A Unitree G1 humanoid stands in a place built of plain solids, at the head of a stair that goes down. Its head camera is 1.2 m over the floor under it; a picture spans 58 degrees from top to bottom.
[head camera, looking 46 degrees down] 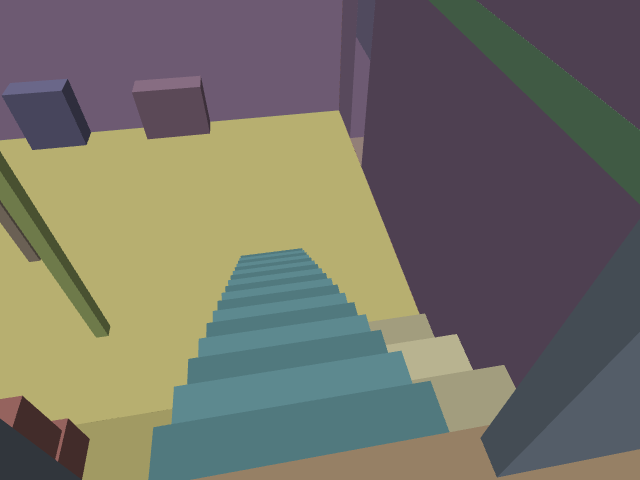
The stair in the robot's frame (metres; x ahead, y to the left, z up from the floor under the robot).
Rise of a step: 0.21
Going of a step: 0.24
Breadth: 0.93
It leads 10 degrees to the left of straight ahead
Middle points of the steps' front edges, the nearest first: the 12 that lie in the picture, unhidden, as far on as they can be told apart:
0.37 0.04 0.00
0.61 0.08 -0.21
0.85 0.12 -0.42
1.08 0.16 -0.63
1.32 0.20 -0.84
1.55 0.24 -1.06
1.79 0.28 -1.27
2.03 0.32 -1.48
2.26 0.36 -1.69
2.50 0.40 -1.90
2.73 0.44 -2.11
2.97 0.48 -2.32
